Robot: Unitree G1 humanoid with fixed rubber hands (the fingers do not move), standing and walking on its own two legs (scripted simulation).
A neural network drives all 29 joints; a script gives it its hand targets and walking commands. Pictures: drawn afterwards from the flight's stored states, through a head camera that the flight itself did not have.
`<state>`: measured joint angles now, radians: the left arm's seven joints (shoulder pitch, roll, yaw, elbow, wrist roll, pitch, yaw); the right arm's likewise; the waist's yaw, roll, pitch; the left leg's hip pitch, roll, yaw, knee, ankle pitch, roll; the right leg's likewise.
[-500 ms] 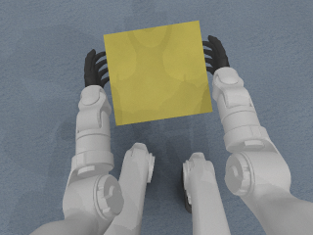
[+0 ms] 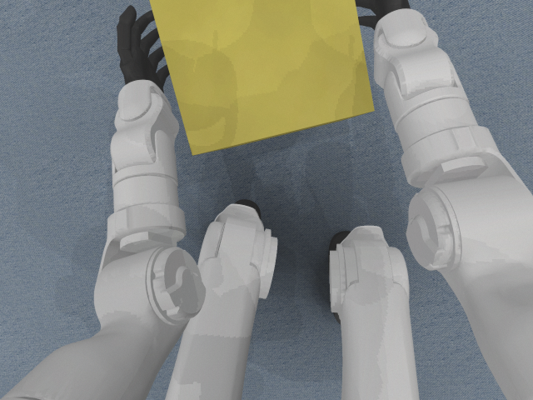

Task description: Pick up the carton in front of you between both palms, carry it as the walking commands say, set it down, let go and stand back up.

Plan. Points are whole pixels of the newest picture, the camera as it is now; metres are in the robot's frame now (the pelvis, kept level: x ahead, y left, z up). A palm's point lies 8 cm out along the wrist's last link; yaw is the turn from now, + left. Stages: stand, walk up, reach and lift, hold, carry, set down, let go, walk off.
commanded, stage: set down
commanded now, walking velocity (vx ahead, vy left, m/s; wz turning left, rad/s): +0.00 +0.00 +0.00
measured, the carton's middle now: (267, 66) +0.51 +0.09 -0.23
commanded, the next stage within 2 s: none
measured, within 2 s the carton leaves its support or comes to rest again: rests again in 0.72 s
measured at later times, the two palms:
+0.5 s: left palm (159, 84) +0.47 +0.23 -0.19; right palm (381, 27) +0.56 -0.06 -0.20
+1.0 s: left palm (159, 86) +0.47 +0.24 -0.20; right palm (377, 34) +0.56 -0.06 -0.22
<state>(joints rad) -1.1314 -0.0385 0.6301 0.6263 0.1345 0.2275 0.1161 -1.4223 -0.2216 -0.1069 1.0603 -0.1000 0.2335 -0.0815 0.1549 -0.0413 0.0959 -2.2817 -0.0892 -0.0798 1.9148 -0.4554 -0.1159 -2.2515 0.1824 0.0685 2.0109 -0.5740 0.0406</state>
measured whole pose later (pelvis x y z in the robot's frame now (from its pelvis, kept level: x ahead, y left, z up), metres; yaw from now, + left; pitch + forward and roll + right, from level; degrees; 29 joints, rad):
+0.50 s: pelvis +0.01 +0.00 -0.03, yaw +1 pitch +43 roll +5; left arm -1.18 0.01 0.61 0.77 0.10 0.19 0.09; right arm -1.48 -0.27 -0.02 1.19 -0.06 0.19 -0.09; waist 0.17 -0.03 0.19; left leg -2.29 -0.07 -0.05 2.04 -0.51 -0.12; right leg -2.27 0.17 0.06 2.15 -0.62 0.02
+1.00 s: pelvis +0.00 -0.01 -0.04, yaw +1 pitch +40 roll +5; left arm -1.24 0.10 0.62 0.93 0.12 0.15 0.04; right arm -1.52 -0.27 -0.03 1.25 -0.08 0.16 -0.03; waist 0.16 -0.01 0.25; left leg -2.28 -0.05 -0.04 2.09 -0.51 -0.11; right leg -2.27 0.13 0.04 2.20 -0.63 -0.01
